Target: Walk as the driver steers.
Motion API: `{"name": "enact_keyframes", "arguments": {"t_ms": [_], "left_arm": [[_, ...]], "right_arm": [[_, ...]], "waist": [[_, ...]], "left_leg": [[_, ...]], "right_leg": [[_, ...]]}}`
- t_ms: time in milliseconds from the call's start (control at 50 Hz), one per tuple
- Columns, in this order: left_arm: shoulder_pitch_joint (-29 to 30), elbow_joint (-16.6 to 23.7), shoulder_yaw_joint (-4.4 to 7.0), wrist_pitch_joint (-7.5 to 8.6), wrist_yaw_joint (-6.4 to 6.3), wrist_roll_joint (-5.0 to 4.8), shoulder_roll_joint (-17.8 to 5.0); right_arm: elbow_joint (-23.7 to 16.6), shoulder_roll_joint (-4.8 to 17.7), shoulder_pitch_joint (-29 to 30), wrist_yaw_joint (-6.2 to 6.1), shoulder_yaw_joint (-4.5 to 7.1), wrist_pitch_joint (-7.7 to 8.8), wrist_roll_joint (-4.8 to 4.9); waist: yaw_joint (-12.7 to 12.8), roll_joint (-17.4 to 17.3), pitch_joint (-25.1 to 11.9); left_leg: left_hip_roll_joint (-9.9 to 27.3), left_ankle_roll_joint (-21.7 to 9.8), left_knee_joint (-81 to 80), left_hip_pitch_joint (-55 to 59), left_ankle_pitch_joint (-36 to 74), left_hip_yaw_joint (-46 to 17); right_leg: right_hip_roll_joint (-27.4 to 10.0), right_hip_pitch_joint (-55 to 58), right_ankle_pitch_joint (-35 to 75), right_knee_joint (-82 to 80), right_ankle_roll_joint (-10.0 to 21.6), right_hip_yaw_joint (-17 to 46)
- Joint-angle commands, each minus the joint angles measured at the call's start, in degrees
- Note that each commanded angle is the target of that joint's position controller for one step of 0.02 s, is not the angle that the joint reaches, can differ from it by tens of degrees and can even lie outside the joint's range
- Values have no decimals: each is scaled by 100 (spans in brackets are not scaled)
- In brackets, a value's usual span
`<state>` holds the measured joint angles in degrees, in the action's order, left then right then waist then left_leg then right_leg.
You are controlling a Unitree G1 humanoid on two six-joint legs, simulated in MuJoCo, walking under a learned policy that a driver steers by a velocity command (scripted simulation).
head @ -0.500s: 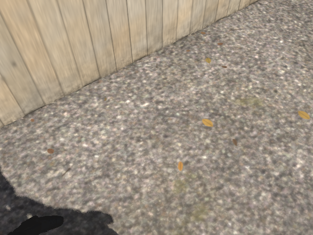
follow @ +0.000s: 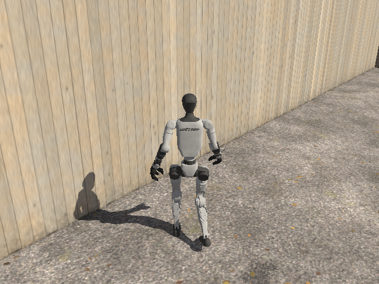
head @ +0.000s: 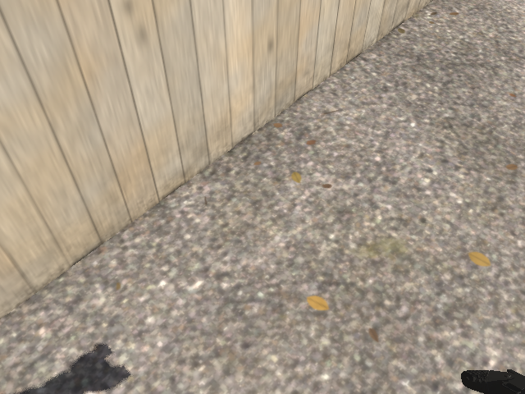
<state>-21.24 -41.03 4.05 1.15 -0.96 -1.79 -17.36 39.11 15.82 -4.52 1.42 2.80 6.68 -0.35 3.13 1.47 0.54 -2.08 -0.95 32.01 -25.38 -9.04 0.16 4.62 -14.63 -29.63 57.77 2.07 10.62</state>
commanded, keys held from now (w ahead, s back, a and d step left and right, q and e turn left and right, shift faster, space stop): w+e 1.00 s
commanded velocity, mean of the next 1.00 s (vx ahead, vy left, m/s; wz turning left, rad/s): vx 0.50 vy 0.00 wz -0.60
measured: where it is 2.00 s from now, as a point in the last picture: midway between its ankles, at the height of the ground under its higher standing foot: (461, 255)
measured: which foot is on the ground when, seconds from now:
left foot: down 0.00-0.46, up 0.48-0.92, down 0.94-1.00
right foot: up 0.00-0.42, down 0.44-0.94, up 0.96-1.00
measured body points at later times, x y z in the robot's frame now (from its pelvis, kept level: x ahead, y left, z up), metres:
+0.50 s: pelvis +0.25 -0.07 -0.01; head +0.29 -0.10 +0.44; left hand +0.54 +0.11 -0.08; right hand +0.21 -0.37 -0.13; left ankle +0.11 +0.12 -0.66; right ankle +0.33 -0.17 -0.72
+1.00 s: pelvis +0.54 -0.15 +0.00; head +0.56 -0.17 +0.45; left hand +0.74 +0.07 -0.11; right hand +0.58 -0.48 -0.07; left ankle +0.68 -0.11 -0.72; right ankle +0.34 -0.17 -0.67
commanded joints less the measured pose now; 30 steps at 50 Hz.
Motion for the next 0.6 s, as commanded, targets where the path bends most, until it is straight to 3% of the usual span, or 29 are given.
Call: {"name": "enact_keyframes", "arguments": {"t_ms": [20,40,60,100,180,280,360,400,420,440,460,480,500,520,540,560,600], "left_arm": [[341,603,163,77,-15,27,-850],[540,674,177,79,6,75,-773],[498,692,176,60,44,38,-662],[479,701,140,-1,75,-6,-436],[885,857,71,-31,109,57,-266],[1668,987,-6,64,290,50,-137],[2051,1193,26,53,411,33,-232],[1729,1181,147,16,416,78,-457],[1103,1036,268,-7,398,79,-651],[87,748,463,-44,325,57,-976],[-558,595,590,-101,197,-2,-1475],[-206,830,568,0,233,-14,-1836],[-239,863,416,99,290,24,-1275],[-84,791,337,180,293,67,-1065],[268,800,283,222,291,73,-931],[599,844,229,232,269,98,-765],[856,915,193,242,213,165,-701]], "right_arm": [[-122,729,-1026,-64,253,-74,-8],[-69,626,-874,-78,223,-95,-32],[-40,570,-808,-100,196,-82,-66],[53,536,-792,-109,203,-37,-14],[255,828,-891,-126,306,-16,-4],[429,1016,-1013,-167,339,-119,46],[577,1244,-1216,-166,411,-241,173],[573,1433,-1177,-197,471,-312,240],[557,1476,-1116,-216,483,-359,270],[528,1330,-1118,-240,423,-371,255],[398,767,-1360,-228,226,-341,-40],[25,409,-1553,-163,55,-166,-41],[-28,1015,-846,-93,182,8,178],[-159,1049,-517,-64,181,100,299],[-92,953,-525,-108,157,128,194],[-37,991,-582,-140,191,105,48],[6,964,-742,-124,212,-13,-12]], "waist": [[-708,-567,-478],[-619,-544,-172],[-487,-717,-95],[-423,-835,-29],[-454,-586,70],[-724,-498,261],[-729,-541,403],[-429,-718,95],[-36,-703,-254],[476,-533,-767],[477,651,-1241],[-44,1595,-2116],[401,625,-1948],[318,482,-1167],[21,-64,-709],[-194,-41,-511],[-424,147,-384]], "left_leg": [[2104,-888,-1574,2971,-1406,-2818],[1905,-887,-1694,2471,-786,-2305],[1760,-837,-1829,2134,-426,-1878],[1659,-901,-2076,1900,-40,-1319],[1792,-1047,-2310,2043,796,-596],[1612,-794,-2309,2226,1238,433],[1824,-643,-2039,2781,1966,768],[1825,-526,-1227,3004,3914,1000],[1729,-432,-322,2907,4621,1155],[1518,-239,981,2217,4360,1293],[1132,25,2911,510,677,1273],[-13,258,4633,-1481,-2605,196],[297,153,4863,-2111,-2225,-570],[493,29,4564,-2294,-1710,-481],[734,35,4052,-1970,-1275,-496],[883,89,3579,-1572,-1035,-520],[943,213,3210,-1104,-782,-500]], "right_leg": [[-654,-2941,637,1676,-162,-214],[-809,-2844,891,1417,-175,-227],[-957,-2577,1047,1257,-164,-255],[-1048,-2463,1126,998,-186,-414],[-1161,-2804,1799,180,-292,-478],[-1037,-2405,3019,-1381,-198,-940],[-871,-2182,2569,-2031,68,-1244],[-499,-1497,1959,-2139,318,-1560],[-244,-665,1924,-2337,493,-1706],[-46,861,2256,-2618,721,-1636],[-1173,2563,2538,-2590,1118,104],[-2317,3837,810,-3670,2283,3513],[-2307,3656,473,-4161,1986,3418],[-2128,2969,811,-4185,1770,2655],[-1883,2088,1486,-4176,1590,2040],[-1675,1451,2105,-4214,1496,1569],[-1477,783,2756,-4427,1505,1236]]}}
Velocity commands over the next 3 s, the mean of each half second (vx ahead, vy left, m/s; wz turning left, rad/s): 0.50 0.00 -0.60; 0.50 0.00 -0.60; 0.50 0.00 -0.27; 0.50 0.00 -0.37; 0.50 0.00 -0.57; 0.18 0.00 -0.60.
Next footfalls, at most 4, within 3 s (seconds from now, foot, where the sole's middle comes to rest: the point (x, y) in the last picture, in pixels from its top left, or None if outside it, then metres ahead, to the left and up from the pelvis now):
0.44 right None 0.36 -0.19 -0.76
0.94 left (335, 309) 0.71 -0.13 -0.76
1.42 right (473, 308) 0.74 -0.50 -0.76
1.92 left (462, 205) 1.10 -0.55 -0.76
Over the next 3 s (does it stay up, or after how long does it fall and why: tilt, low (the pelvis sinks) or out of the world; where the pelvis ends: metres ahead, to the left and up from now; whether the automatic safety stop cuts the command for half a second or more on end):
stays up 1.10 -0.94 0.01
